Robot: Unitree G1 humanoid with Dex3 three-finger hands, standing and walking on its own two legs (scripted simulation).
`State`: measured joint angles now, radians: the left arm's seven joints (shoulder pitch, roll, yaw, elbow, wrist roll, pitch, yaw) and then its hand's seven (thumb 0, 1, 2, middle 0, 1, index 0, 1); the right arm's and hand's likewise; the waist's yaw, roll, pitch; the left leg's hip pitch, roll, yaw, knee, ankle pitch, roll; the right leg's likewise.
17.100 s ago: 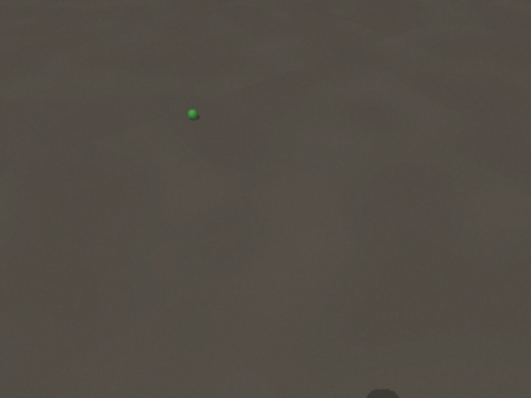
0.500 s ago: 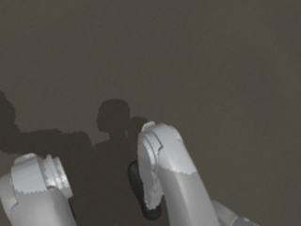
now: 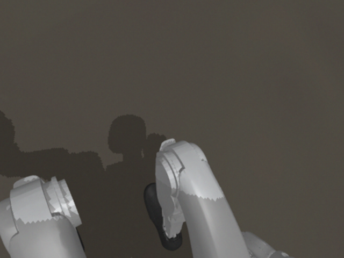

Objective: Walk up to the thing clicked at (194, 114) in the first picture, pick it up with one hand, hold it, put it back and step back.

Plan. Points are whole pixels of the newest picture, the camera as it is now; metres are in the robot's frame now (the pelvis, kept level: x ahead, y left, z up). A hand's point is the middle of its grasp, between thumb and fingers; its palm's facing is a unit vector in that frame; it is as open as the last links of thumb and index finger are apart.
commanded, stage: close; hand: left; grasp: from above
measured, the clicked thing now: out of the picture +0.41 +0.33 -0.26
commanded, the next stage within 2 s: settle in 0.52 s
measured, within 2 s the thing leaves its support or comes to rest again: leaves its support in 0.94 s
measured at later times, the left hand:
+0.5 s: hand out of the picture +0.40 +0.32 -0.24, palm faces -0.43 -0.17 -0.89, open 8.9 cm
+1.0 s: hand out of the picture +0.41 +0.33 -0.22, palm faces -0.38 -0.17 -0.91, open 8.8 cm
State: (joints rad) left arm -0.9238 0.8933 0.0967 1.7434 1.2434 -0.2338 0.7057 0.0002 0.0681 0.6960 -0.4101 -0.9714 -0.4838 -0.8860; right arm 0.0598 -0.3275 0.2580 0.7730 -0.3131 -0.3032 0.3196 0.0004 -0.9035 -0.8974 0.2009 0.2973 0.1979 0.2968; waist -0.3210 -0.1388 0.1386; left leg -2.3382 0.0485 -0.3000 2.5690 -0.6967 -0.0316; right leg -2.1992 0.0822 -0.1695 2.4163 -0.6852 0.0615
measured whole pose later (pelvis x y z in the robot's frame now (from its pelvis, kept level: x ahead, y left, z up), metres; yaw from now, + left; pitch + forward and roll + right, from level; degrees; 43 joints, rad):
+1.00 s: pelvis +0.01 +0.00 +0.00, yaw +1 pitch +28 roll -12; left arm -0.84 0.81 0.15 1.52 1.22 -0.19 0.61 0.03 0.14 0.37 -0.79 -0.71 -0.79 -0.61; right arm 0.10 -0.32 0.18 0.78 -0.26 -0.29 0.33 0.00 -0.92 -0.90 0.20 0.30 0.20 0.30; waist -0.28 -0.09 0.07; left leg -2.36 0.05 -0.27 2.55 -0.70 -0.03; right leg -2.23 0.07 -0.15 2.42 -0.70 0.05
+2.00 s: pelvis -0.01 -0.01 +0.09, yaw +9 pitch +33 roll -6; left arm -0.69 0.60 0.02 1.06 1.10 -0.10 0.20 0.00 0.12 0.41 -0.83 -0.63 -0.81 -0.58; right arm 0.18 -0.27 -0.01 0.73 -0.06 -0.02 0.12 0.00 -0.91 -0.90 0.20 0.30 0.20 0.30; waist -0.14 0.04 -0.14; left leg -2.18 0.04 -0.12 2.21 -0.63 -0.01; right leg -2.08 0.02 -0.05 2.17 -0.68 0.03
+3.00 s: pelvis +0.04 +0.01 +0.39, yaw +13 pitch +14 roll -2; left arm -0.32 0.40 -0.17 0.82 1.01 0.04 0.13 -0.01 0.11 0.45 -0.82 -0.64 -0.79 -0.59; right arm 0.26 -0.25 -0.02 0.74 0.03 -0.02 -0.05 0.01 -0.91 -0.90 0.20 0.30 0.20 0.30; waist -0.07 0.03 -0.13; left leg -0.92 0.05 -0.01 1.10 -0.44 0.00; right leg -0.87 0.00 0.00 1.07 -0.45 0.03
